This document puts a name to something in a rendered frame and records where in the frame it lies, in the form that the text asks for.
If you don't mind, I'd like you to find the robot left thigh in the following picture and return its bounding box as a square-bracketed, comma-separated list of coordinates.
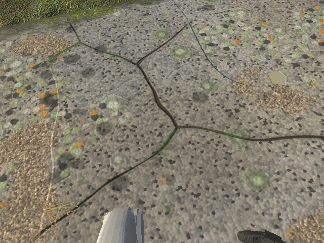
[96, 207, 144, 243]

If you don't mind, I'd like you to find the right robot hand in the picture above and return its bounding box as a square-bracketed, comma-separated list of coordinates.
[237, 230, 286, 243]

